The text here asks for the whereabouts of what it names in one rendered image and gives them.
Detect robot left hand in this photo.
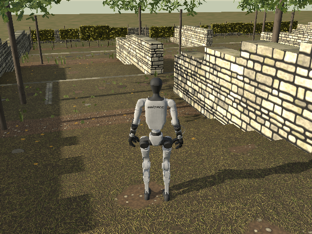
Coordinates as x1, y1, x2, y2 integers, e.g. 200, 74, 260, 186
128, 136, 139, 147

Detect robot right upper arm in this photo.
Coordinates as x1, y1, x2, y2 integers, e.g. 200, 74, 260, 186
166, 99, 179, 126

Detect robot right hand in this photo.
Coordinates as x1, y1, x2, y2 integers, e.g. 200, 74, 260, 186
173, 138, 183, 149

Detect robot left thigh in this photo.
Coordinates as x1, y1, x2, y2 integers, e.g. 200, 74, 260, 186
139, 136, 151, 170

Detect robot torso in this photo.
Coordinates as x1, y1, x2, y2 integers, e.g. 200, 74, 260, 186
145, 98, 167, 146

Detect robot right forearm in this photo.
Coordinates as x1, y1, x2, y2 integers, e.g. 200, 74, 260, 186
174, 119, 183, 139

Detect robot left upper arm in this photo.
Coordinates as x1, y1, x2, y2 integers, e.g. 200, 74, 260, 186
133, 98, 146, 125

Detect robot left forearm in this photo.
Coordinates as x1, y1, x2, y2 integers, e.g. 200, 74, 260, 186
129, 118, 138, 137

